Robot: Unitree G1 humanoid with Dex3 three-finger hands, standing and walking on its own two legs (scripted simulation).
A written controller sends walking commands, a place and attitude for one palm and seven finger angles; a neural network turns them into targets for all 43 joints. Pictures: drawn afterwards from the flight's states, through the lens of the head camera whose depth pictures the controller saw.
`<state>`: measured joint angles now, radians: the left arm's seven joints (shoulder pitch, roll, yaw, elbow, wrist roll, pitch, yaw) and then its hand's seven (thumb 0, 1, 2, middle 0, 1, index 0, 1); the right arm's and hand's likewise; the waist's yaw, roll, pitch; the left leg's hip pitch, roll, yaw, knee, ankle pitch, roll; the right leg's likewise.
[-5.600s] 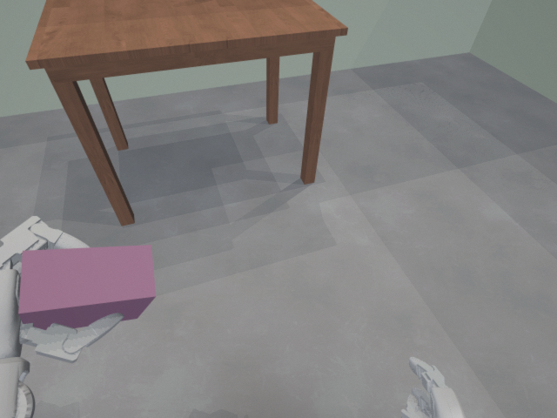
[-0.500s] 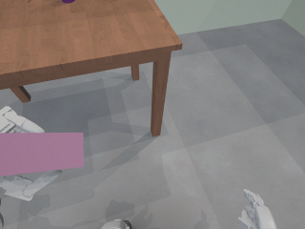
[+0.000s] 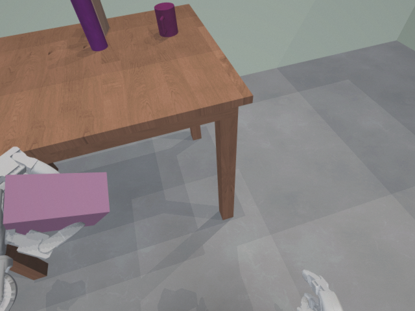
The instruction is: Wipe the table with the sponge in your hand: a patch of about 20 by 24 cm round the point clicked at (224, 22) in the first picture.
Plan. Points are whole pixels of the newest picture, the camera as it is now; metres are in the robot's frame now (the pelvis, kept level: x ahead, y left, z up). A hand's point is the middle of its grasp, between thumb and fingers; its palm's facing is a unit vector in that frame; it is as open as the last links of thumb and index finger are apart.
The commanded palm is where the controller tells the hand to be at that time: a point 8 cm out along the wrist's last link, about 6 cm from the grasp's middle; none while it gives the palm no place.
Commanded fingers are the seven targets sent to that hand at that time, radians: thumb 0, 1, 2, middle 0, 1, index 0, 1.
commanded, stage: take the last steps up to it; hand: left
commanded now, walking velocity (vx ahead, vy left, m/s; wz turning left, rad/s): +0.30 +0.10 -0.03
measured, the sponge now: (72, 203) +0.23 +0.21 +0.16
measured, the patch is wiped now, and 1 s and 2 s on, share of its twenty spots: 0.00 0.00 0.00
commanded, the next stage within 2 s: come to a stop and stand still in 0.90 s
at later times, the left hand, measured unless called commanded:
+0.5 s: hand (53, 142) +0.34 +0.28 +0.18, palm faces +0.40 -0.82 -0.41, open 10.0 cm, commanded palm +0.27 +0.31 +0.19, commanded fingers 0.00 0.10 1.30 -1.20 -1.60 -1.20 -1.60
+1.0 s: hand (97, 121) +0.39 +0.22 +0.18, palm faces +0.30 -0.83 -0.47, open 10.0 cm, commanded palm +0.33 +0.29 +0.19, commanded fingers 0.00 0.10 1.30 -1.20 -1.60 -1.20 -1.60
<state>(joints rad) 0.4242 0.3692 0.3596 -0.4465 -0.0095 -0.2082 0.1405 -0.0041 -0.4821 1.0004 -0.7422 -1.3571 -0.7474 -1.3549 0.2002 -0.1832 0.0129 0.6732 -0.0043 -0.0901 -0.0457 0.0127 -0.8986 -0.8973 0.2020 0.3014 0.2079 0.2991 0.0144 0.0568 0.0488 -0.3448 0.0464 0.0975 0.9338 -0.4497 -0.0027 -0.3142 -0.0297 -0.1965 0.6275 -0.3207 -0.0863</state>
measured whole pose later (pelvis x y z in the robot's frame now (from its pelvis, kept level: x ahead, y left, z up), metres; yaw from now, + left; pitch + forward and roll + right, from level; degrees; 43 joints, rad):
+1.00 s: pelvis +0.16 +0.01 +0.02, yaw -1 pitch +0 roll +3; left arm 0.50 0.35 0.33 -0.52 0.00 -0.23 0.15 0.00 -0.48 1.00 -0.74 -1.36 -0.74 -1.36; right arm 0.17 -0.26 -0.03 0.60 -0.01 -0.05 -0.05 0.01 -0.90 -0.90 0.20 0.30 0.20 0.30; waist -0.03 -0.04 0.10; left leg -0.43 0.05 0.11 0.77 -0.34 -0.03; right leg -0.20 -0.09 -0.14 0.48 -0.28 -0.03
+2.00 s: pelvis +0.04 +0.02 +0.00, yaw -2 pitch -7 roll -1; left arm 0.26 0.40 0.40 -0.44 -0.01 -0.19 0.07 0.00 -0.49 1.01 -0.74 -1.36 -0.75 -1.36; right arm 0.26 -0.18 0.01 0.56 -0.01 -0.14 -0.01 0.01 -0.90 -0.90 0.20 0.30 0.20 0.30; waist 0.00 -0.02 0.09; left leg -0.43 0.02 -0.03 0.61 -0.29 0.00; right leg -0.26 0.05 -0.04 0.62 -0.34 -0.04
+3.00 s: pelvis -0.06 +0.07 +0.01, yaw -5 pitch -1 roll -1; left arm 0.47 0.38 0.37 -0.45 -0.06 -0.20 0.12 0.00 -0.49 1.01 -0.75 -1.36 -0.75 -1.36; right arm 0.24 -0.21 0.02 0.60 -0.01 -0.12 -0.03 0.01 -0.90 -0.90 0.20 0.30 0.20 0.30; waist 0.01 0.04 0.03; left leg -0.29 0.01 -0.02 0.46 -0.16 0.01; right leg -0.17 0.07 -0.05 0.40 -0.21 -0.05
